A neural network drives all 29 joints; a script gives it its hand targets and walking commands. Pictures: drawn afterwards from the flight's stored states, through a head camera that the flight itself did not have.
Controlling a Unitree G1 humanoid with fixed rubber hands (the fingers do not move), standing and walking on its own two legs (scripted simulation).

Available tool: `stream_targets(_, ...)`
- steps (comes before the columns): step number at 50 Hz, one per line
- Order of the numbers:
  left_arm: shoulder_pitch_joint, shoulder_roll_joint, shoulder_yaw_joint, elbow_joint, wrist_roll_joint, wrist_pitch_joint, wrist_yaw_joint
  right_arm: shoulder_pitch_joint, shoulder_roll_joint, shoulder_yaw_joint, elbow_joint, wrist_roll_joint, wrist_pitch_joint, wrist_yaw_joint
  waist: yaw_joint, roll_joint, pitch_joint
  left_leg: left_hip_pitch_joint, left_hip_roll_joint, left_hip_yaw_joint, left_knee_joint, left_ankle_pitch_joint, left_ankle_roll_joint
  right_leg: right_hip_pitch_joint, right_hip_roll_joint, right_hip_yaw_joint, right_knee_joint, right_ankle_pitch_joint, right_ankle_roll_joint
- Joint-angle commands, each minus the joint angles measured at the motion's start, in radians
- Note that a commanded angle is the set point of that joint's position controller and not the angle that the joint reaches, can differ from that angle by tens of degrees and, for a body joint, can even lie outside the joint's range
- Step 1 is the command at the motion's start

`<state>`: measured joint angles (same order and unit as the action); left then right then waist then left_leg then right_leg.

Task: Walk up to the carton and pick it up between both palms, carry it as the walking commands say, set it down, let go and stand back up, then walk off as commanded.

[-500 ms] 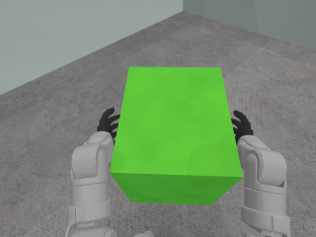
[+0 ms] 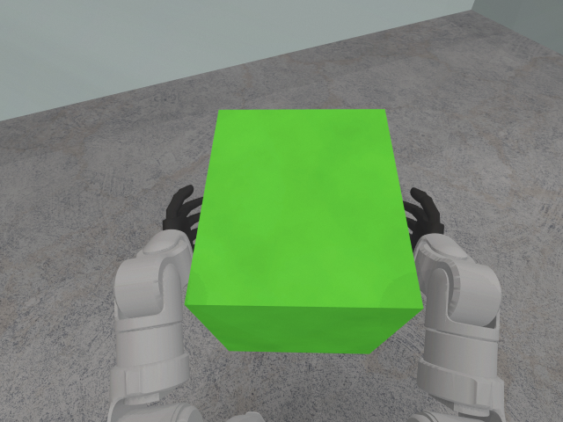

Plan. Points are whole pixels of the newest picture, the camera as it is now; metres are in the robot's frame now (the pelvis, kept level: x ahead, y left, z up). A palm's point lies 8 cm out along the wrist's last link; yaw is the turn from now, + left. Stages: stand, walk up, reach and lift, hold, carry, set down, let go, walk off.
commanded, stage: carry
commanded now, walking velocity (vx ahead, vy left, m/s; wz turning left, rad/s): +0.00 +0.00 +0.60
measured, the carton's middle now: (299, 241) +0.37 +0.02 +0.04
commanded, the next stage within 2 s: none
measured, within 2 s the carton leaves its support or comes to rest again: neither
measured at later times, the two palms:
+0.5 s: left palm (25, 339) +0.19 +0.32 +0.10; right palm (304, 266) +0.29 +0.01 +0.10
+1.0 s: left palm out of the picture +0.16 +0.31 +0.14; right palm (312, 285) +0.25 +0.00 +0.14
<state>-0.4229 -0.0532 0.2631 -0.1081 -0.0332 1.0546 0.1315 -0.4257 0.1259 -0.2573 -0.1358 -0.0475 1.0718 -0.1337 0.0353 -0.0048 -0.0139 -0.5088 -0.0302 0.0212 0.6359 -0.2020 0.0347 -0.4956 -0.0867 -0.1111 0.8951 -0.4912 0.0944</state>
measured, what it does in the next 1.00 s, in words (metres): walks backwards, turning left: right foot, then left foot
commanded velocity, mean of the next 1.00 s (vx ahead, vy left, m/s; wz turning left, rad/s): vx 0.00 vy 0.00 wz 0.19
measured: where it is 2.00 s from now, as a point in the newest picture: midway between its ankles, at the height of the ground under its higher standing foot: outside the picture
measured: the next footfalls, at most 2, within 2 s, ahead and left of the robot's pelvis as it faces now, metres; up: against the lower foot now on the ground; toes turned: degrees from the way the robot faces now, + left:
right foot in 0.04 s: +0.04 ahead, -0.10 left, +0.00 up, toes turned -5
left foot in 0.34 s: -0.02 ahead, +0.20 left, +0.00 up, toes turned +6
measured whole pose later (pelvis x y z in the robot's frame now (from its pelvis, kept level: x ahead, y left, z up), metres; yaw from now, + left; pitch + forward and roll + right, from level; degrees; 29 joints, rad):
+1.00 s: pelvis -0.10 +0.07 +0.02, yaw +18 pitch +2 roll +0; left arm -0.46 -0.07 0.27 0.04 0.04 1.10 0.13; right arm -0.46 0.06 -0.26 0.04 -0.03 1.12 -0.14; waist -0.02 0.01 -0.13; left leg -0.37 -0.03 0.11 0.44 -0.11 0.06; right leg -0.33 -0.06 -0.07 0.54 -0.24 0.02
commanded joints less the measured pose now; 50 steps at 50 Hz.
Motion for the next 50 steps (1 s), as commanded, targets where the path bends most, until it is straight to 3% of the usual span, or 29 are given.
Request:
stream_targets(1, -0.547, -0.812, -0.699, -0.103, -0.193, 0.001, -0.059, -0.475, 0.682, 0.634, -0.091, 0.163, -0.01, 0.031, -0.051, 0.176, -0.476, 0.334, 0.231, -0.265, -0.166, 0.309, 0.11, 0.112, 0.037, 0.007, -0.203, 0.051, -0.018)
stream_targets(2, -0.532, -0.802, -0.688, -0.095, -0.188, 0.004, -0.059, -0.479, 0.675, 0.639, -0.088, 0.163, -0.007, 0.03, -0.038, 0.15, -0.469, 0.269, 0.206, -0.243, -0.152, 0.27, 0.084, 0.223, 0.034, 0.0, -0.338, 0.13, -0.028)
stream_targets(3, -0.529, -0.791, -0.674, -0.088, -0.181, 0.006, -0.058, -0.495, 0.668, 0.643, -0.082, 0.165, -0.004, 0.027, -0.024, 0.083, -0.471, 0.143, 0.171, -0.213, -0.103, 0.169, 0.046, 0.389, -0.025, 0.063, -0.449, 0.208, -0.042)
stream_targets(4, -0.594, -0.759, -0.648, -0.074, -0.165, -0.002, -0.053, -0.571, 0.667, 0.658, -0.072, 0.176, 0.002, 0.029, -0.021, -0.196, -0.4, -0.061, 0.037, -0.055, 0.067, -0.098, -0.05, 0.46, -0.263, 0.319, -0.537, 0.277, -0.132)
stream_targets(5, -0.559, -0.756, -0.638, -0.067, -0.149, 0.001, -0.053, -0.584, 0.675, 0.663, -0.082, 0.185, 0.007, 0.031, -0.016, -0.311, -0.36, -0.157, 0.008, 0.01, 0.33, -0.352, -0.077, 0.408, -0.438, 0.406, -0.563, 0.446, -0.252)
stream_targets(6, -0.513, -0.758, -0.632, -0.071, -0.131, 0.004, -0.053, -0.585, 0.704, 0.678, -0.085, 0.207, 0.005, 0.034, -0.018, -0.173, -0.326, -0.174, 0.047, -0.019, 0.446, -0.353, -0.081, 0.382, -0.427, 0.351, -0.534, 0.52, -0.262)
stream_targets(7, -0.51, -0.759, -0.624, -0.087, -0.122, -0.001, -0.055, -0.598, 0.723, 0.7, -0.098, 0.23, 0.003, 0.04, -0.018, -0.11, -0.323, -0.168, 0.057, -0.022, 0.476, -0.318, -0.081, 0.379, -0.391, 0.263, -0.51, 0.567, -0.243)
stream_targets(10, -0.516, -0.744, -0.605, -0.104, -0.103, -0.006, -0.046, -0.582, 0.741, 0.707, -0.08, 0.246, 0.006, 0.046, -0.029, -0.188, -0.34, -0.116, 0.071, 0.041, 0.353, -0.263, -0.086, 0.418, -0.286, 0.048, -0.405, 0.746, -0.166)
stream_targets(13, -0.438, -0.717, -0.587, -0.088, -0.082, 0.013, -0.035, -0.52, 0.728, 0.693, -0.051, 0.238, 0.024, 0.04, -0.021, -0.235, -0.354, -0.014, 0.037, 0.132, 0.174, -0.261, -0.082, 0.409, -0.292, -0.006, -0.376, 0.749, -0.157)
stream_targets(15, -0.443, -0.705, -0.584, -0.077, -0.075, 0.02, -0.029, -0.524, 0.72, 0.685, -0.031, 0.236, 0.032, 0.04, -0.027, -0.238, -0.35, 0.052, 0.024, 0.161, 0.004, -0.183, -0.073, 0.413, -0.296, -0.036, -0.342, 0.714, -0.138)
stream_targets(16, -0.46, -0.704, -0.583, -0.064, -0.073, 0.022, -0.025, -0.533, 0.714, 0.679, -0.014, 0.233, 0.034, 0.041, -0.04, -0.2, -0.362, 0.136, 0.021, 0.153, -0.136, -0.089, -0.066, 0.393, -0.279, -0.07, -0.279, 0.666, -0.103)
stream_targets(17, -0.496, -0.696, -0.58, -0.041, -0.071, 0.022, -0.022, -0.565, 0.704, 0.668, 0.006, 0.234, 0.031, 0.042, -0.047, -0.132, -0.381, 0.262, 0.054, 0.087, -0.232, 0.004, -0.06, 0.313, -0.249, -0.09, -0.199, 0.558, -0.052)
stream_targets(18, -0.515, -0.696, -0.583, -0.028, -0.073, 0.023, -0.021, -0.559, 0.692, 0.653, 0.026, 0.23, 0.029, 0.044, -0.053, -0.013, -0.384, 0.434, 0.201, -0.093, -0.226, 0.333, -0.026, 0.104, -0.206, -0.086, -0.084, 0.295, 0.002)
stream_targets(19, -0.507, -0.714, -0.622, -0.06, -0.095, 0.032, -0.028, -0.496, 0.684, 0.619, 0.032, 0.202, 0.023, 0.04, -0.068, 0.282, -0.385, 0.54, 0.376, -0.381, -0.171, 0.77, 0.106, -0.15, -0.059, -0.088, 0.061, -0.15, 0.065)
stream_targets(20, -0.491, -0.77, -0.64, -0.073, -0.111, 0.031, -0.035, -0.467, 0.721, 0.622, -0.016, 0.209, 0.023, 0.043, -0.063, 0.225, -0.415, 0.545, 0.361, -0.308, -0.138, 0.884, 0.151, -0.126, -0.073, 0.023, 0.123, -0.17, 0.056)
stream_targets(22, -0.604, -0.826, -0.682, -0.1, -0.164, 0.016, -0.054, -0.548, 0.737, 0.616, -0.051, 0.193, 0.006, 0.046, -0.059, 0.158, -0.434, 0.483, 0.318, -0.193, -0.125, 0.693, 0.137, -0.096, -0.049, 0.052, 0.148, -0.093, 0.03)
stream_targets(24, -0.663, -0.853, -0.713, -0.094, -0.199, 0.01, -0.064, -0.59, 0.732, 0.611, -0.07, 0.184, -0.009, 0.041, -0.052, 0.169, -0.447, 0.421, 0.278, -0.145, -0.151, 0.457, 0.137, -0.052, -0.035, 0.055, 0.136, -0.011, -0.001)
stream_targets(26, -0.666, -0.85, -0.723, -0.09, -0.211, 0.01, -0.063, -0.568, 0.713, 0.603, -0.063, 0.171, -0.013, 0.036, -0.05, 0.177, -0.45, 0.395, 0.268, -0.145, -0.181, 0.322, 0.136, -0.017, -0.012, 0.05, 0.037, 0.012, -0.024)
stream_targets(28, -0.619, -0.836, -0.715, -0.085, -0.206, 0.017, -0.061, -0.51, 0.697, 0.598, -0.051, 0.157, -0.006, 0.032, -0.05, 0.174, -0.451, 0.368, 0.262, -0.152, -0.2, 0.266, 0.131, 0.057, 0.018, 0.036, -0.109, 0.029, -0.041)
stream_targets(30, -0.584, -0.82, -0.699, -0.066, -0.197, 0.025, -0.06, -0.492, 0.676, 0.595, -0.032, 0.149, 0.002, 0.029, -0.033, 0.141, -0.442, 0.303, 0.233, -0.127, -0.204, 0.173, 0.094, 0.205, 0.041, 0.022, -0.355, 0.19, -0.055)
stream_targets(31, -0.593, -0.809, -0.688, -0.055, -0.194, 0.027, -0.059, -0.51, 0.672, 0.598, -0.021, 0.149, 0.003, 0.025, -0.027, 0.112, -0.453, 0.253, 0.208, -0.109, -0.194, 0.123, 0.066, 0.321, 0.006, 0.05, -0.446, 0.293, -0.065)
stream_targets(32, -0.649, -0.788, -0.669, -0.041, -0.186, 0.023, -0.056, -0.574, 0.674, 0.605, -0.009, 0.153, 0.004, 0.022, -0.029, 0.012, -0.435, 0.213, 0.141, -0.075, -0.153, 0.062, 0.015, 0.346, -0.092, 0.194, -0.47, 0.299, -0.1)
stream_targets(33, -0.63, -0.779, -0.654, -0.03, -0.169, 0.021, -0.057, -0.573, 0.685, 0.618, -0.013, 0.161, 0.01, 0.026, -0.041, -0.087, -0.39, 0.24, 0.087, -0.027, -0.144, -0.025, -0.009, 0.248, -0.152, 0.251, -0.501, 0.266, -0.132)
stream_targets(34, -0.595, -0.784, -0.646, -0.023, -0.159, 0.027, -0.06, -0.559, 0.699, 0.624, -0.016, 0.165, 0.014, 0.028, -0.044, -0.101, -0.368, 0.276, 0.078, -0.018, -0.15, -0.033, -0.007, 0.201, -0.154, 0.231, -0.528, 0.227, -0.135)
stream_targets(38, -0.573, -0.765, -0.604, 0.018, -0.123, 0.034, -0.055, -0.621, 0.705, 0.641, -0.009, 0.191, 0.02, 0.034, -0.041, -0.047, -0.345, 0.294, 0.142, -0.075, -0.253, 0.013, 0.005, 0.192, -0.061, 0.109, -0.479, 0.166, -0.097)
stream_targets(44, -0.576, -0.752, -0.57, 0.074, -0.084, 0.046, -0.036, -0.611, 0.696, 0.601, 0.08, 0.191, 0.035, 0.045, -0.035, 0.019, -0.327, 0.221, 0.156, -0.101, -0.328, -0.111, -0.007, 0.221, -0.05, 0.112, -0.436, 0.171, -0.103)
stream_targets(50, -0.617, -0.779, -0.571, 0.082, -0.089, 0.035, -0.036, -0.624, 0.712, 0.577, 0.103, 0.185, 0.023, 0.052, -0.034, 0.038, -0.326, 0.222, 0.163, -0.098, -0.342, -0.153, -0.02, 0.199, -0.04, 0.11, -0.426, 0.162, -0.107)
